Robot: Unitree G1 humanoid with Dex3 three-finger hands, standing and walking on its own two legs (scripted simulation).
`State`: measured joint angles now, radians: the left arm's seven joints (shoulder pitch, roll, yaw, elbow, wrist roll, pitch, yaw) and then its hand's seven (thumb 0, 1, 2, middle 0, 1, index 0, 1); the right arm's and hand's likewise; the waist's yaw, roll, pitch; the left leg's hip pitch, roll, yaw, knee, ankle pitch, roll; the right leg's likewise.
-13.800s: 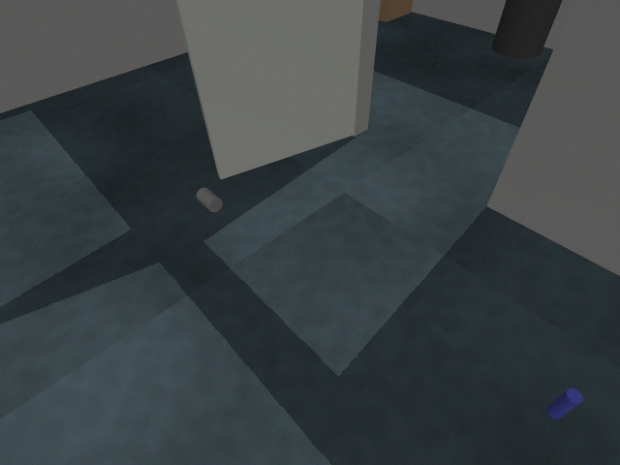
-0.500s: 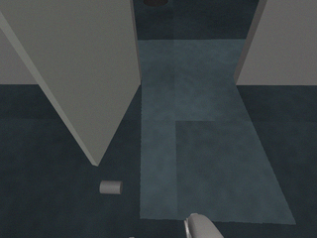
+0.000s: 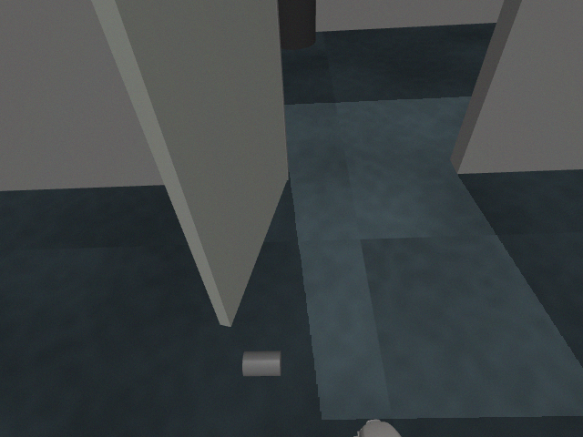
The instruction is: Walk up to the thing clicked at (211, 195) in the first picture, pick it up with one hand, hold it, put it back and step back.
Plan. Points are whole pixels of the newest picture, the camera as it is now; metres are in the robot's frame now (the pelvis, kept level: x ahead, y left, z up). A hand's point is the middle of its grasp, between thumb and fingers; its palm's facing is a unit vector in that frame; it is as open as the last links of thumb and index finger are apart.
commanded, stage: walk up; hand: left
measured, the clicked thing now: (262, 363) +0.51 +0.15 -0.68
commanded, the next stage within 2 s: none
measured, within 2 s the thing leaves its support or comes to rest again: neither
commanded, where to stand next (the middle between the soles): +0.10 -0.07 m, yaw -2 degrees
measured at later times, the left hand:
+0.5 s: hand out of the picture +0.17 +0.21 -0.13, palm faces -0.14 -0.93 -0.35, open 7.4 cm
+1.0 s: hand out of the picture +0.13 +0.19 -0.11, palm faces -0.06 -0.93 -0.35, open 7.4 cm
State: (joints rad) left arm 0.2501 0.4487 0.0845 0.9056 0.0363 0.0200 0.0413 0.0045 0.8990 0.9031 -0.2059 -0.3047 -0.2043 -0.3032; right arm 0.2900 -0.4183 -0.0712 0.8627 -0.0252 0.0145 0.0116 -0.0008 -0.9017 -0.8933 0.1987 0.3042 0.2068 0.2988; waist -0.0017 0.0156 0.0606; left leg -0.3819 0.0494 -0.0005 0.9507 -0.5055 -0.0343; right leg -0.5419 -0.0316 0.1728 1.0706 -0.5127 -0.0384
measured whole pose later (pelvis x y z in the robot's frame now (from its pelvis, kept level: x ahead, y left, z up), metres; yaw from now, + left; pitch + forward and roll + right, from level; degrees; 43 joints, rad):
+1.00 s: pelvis +0.03 -0.06 +0.04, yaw -3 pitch -2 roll +1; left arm 0.11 0.35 0.02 1.06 0.00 0.00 -0.02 0.00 0.90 0.90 -0.20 -0.30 -0.20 -0.30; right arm 0.13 -0.38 -0.01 1.02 0.00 -0.03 0.00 0.00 -0.90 -0.89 0.20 0.30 0.21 0.30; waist 0.00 0.01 0.09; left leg -0.33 0.02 0.01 0.62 -0.26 -0.02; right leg -0.30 -0.02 -0.02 0.66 -0.33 0.00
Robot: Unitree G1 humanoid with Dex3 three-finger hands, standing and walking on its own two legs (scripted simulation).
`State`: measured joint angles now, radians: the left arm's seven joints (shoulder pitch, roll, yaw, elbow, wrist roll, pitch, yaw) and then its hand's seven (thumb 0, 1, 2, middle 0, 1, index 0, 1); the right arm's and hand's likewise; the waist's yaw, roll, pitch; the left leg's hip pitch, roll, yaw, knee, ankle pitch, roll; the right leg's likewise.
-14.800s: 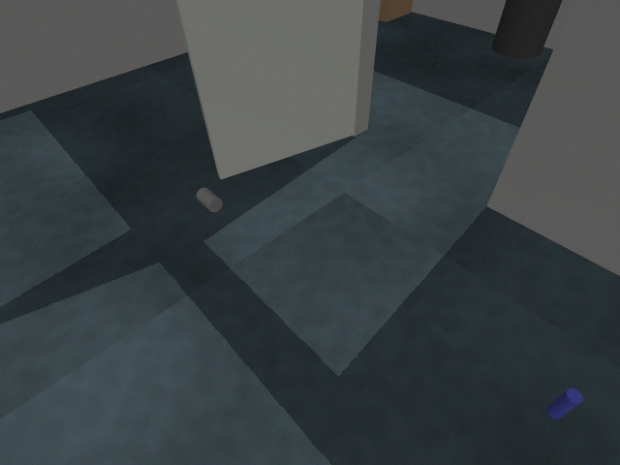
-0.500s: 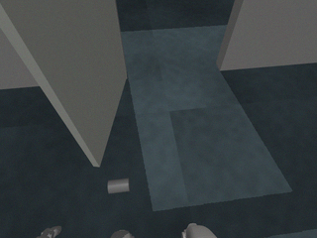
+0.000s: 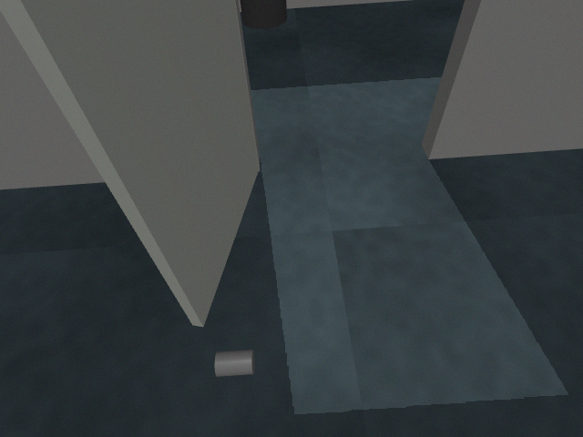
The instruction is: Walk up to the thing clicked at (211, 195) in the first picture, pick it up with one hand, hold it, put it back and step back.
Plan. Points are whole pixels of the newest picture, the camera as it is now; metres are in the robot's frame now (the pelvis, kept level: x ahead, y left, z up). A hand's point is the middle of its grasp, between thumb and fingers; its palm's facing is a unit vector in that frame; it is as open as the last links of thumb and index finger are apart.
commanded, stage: walk up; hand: left
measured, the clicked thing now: (235, 363) +0.47 +0.23 -0.72
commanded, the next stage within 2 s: stand in 1.22 s
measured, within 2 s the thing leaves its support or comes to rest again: neither
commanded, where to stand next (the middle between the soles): +0.07 -0.01 m, yaw +1 degrees
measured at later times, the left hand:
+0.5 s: hand out of the picture +0.11 +0.26 -0.13, palm faces +0.01 -0.95 -0.32, open 7.4 cm
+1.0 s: hand out of the picture +0.09 +0.27 -0.14, palm faces +0.04 -0.95 -0.32, open 7.4 cm
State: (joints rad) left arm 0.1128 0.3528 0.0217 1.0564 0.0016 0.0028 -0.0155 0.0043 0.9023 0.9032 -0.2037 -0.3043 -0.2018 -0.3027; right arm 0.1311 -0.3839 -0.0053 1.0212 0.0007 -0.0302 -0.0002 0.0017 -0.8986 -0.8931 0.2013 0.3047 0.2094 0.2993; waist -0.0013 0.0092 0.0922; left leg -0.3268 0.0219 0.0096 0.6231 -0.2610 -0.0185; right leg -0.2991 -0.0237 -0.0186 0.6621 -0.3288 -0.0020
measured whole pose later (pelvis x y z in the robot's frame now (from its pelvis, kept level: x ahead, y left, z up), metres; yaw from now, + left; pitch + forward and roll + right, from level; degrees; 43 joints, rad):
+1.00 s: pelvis +0.02 +0.02 +0.02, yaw +2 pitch -2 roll -1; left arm 0.07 0.34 0.03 1.17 0.01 0.00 -0.02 0.00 0.90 0.90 -0.20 -0.30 -0.20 -0.30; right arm 0.04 -0.34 -0.01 1.14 0.00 -0.01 0.01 0.00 -0.90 -0.89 0.20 0.30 0.21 0.30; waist 0.00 0.00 0.05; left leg -0.19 0.00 -0.02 0.37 -0.15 0.00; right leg -0.12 -0.04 -0.06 0.35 -0.19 0.03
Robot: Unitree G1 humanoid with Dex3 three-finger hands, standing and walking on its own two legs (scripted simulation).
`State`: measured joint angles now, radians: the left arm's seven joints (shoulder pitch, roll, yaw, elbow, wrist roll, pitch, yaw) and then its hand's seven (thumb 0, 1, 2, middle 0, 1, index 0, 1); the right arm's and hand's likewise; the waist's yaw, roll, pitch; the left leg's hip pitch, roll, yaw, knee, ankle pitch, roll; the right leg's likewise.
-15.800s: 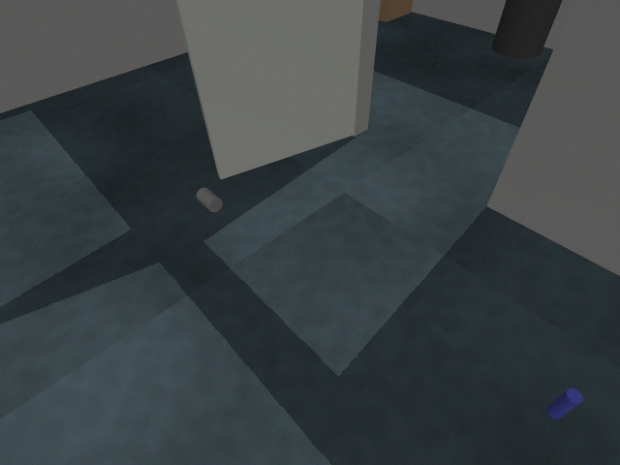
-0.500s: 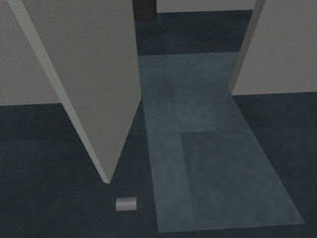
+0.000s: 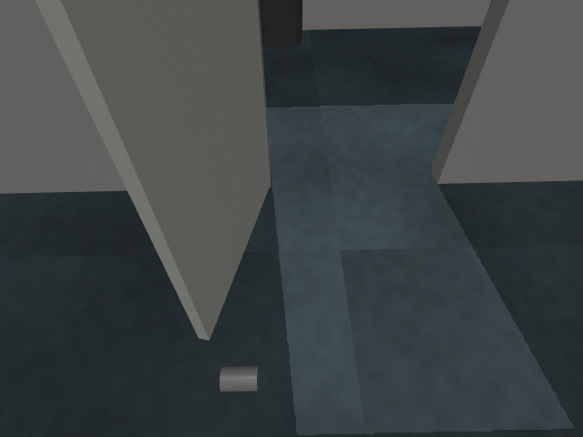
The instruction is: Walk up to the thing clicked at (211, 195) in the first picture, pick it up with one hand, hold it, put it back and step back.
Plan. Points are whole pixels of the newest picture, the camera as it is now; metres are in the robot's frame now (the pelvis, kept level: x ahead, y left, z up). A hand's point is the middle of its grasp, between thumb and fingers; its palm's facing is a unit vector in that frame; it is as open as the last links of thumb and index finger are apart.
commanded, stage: walk up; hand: left
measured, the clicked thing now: (239, 378) +0.46 +0.20 -0.74
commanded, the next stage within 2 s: stand in 0.22 s
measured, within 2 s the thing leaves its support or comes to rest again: neither
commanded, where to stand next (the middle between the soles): +0.05 -0.03 m, yaw -1 degrees
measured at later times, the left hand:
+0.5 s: hand out of the picture +0.08 +0.24 -0.16, palm faces -0.01 -0.94 -0.33, open 7.4 cm
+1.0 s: hand out of the picture +0.09 +0.24 -0.15, palm faces -0.02 -0.94 -0.33, open 7.4 cm
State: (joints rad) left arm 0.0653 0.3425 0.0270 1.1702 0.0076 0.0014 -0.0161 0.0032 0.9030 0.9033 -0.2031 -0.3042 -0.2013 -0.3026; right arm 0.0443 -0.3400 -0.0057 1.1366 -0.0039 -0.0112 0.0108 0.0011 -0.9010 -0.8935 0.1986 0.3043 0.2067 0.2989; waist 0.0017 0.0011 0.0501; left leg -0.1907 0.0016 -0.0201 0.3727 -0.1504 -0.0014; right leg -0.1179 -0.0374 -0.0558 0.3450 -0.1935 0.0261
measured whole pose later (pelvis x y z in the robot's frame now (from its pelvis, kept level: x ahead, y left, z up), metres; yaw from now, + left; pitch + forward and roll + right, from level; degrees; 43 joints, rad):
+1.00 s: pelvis +0.02 -0.01 +0.00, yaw +0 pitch -2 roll +0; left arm 0.10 0.35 0.01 1.14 0.01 -0.01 -0.01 0.00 0.90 0.90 -0.20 -0.30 -0.20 -0.30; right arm 0.09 -0.35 0.00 1.14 -0.01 -0.01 0.01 0.00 -0.90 -0.89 0.20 0.30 0.21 0.30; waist -0.01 0.00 0.04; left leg -0.14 0.01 -0.02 0.33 -0.15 -0.02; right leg -0.07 -0.03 -0.06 0.31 -0.20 0.01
